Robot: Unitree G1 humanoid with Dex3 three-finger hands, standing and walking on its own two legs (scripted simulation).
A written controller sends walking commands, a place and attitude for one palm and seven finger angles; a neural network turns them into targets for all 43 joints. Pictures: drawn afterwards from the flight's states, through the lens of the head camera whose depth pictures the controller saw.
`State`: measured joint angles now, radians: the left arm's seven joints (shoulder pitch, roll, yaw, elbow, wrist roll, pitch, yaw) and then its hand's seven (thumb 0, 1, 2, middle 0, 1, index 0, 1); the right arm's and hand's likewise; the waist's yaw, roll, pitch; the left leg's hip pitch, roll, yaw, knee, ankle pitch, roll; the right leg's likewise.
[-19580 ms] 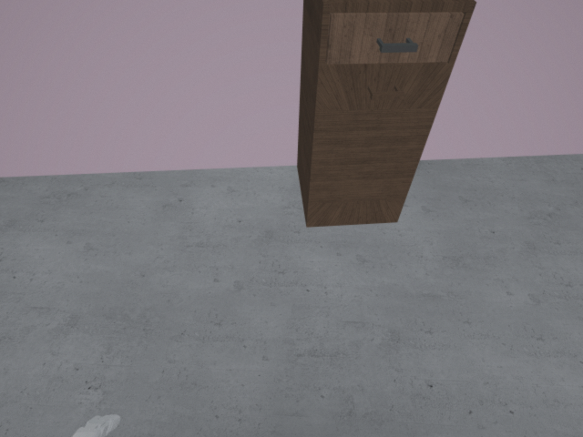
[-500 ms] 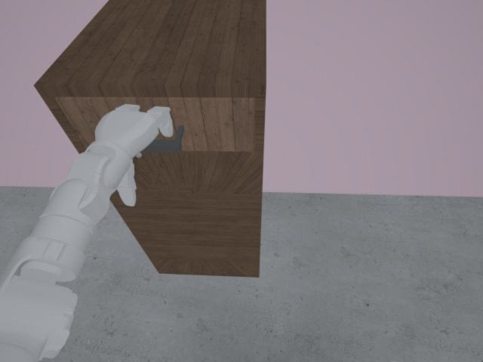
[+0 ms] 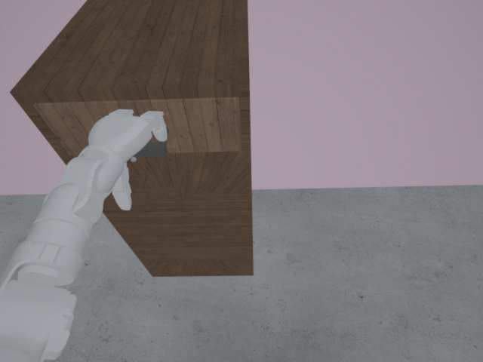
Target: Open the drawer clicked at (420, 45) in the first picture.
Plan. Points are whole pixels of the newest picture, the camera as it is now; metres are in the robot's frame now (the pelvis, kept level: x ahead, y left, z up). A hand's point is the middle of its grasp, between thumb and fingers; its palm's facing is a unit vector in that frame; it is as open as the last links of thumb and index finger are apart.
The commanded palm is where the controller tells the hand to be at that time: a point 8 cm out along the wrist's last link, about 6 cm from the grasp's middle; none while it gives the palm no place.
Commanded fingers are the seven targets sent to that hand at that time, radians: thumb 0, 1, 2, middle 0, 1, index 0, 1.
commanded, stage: move the hooked fingers above the handle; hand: left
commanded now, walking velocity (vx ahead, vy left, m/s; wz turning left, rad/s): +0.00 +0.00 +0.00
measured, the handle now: (141, 141) +0.50 +0.22 +0.07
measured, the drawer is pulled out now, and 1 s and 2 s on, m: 0.00 0.00 0.00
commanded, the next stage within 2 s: none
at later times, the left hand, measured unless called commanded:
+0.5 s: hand (154, 157) +0.42 +0.17 +0.11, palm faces -0.05 -0.05 -1.00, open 13.8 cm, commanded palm +0.43 +0.24 +0.19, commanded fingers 0.00 -0.50 0.30 -0.30 -1.20 -0.30 -1.20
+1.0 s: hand (132, 163) +0.42 +0.21 +0.10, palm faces -0.12 +0.00 -0.99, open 13.8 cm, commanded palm +0.43 +0.24 +0.19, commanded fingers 0.00 -0.50 0.30 -0.30 -1.20 -0.30 -1.20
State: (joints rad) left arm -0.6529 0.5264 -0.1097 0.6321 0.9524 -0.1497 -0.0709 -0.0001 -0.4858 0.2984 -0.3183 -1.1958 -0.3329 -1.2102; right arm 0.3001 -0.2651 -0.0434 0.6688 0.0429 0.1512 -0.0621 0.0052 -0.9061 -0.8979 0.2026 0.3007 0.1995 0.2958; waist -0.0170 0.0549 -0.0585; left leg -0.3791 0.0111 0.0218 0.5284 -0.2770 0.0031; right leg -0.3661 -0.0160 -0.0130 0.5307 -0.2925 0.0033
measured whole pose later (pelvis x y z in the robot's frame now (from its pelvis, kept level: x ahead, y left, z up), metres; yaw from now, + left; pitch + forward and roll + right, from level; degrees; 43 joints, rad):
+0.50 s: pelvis +0.00 +0.00 +0.00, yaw +1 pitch +7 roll +0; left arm -0.66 0.48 -0.16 0.55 0.93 -0.23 -0.05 0.00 -0.49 0.30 -0.32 -1.20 -0.32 -1.20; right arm 0.23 -0.27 -0.04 0.66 0.04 0.12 -0.07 0.00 -0.91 -0.90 0.20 0.30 0.20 0.30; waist -0.01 0.05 -0.06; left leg -0.40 0.00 0.01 0.56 -0.29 0.01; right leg -0.38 -0.03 -0.03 0.55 -0.31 0.01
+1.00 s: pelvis -0.01 +0.00 +0.00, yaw +1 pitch +8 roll +0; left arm -0.69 0.55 -0.12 0.66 0.96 -0.22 -0.08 0.00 -0.49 0.30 -0.33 -1.20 -0.32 -1.21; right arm 0.30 -0.29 -0.06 0.66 0.04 0.13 -0.08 0.00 -0.91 -0.90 0.20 0.30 0.20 0.30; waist -0.02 0.04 -0.04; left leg -0.41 0.01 0.01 0.55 -0.27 0.00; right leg -0.39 -0.02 -0.03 0.55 -0.29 0.00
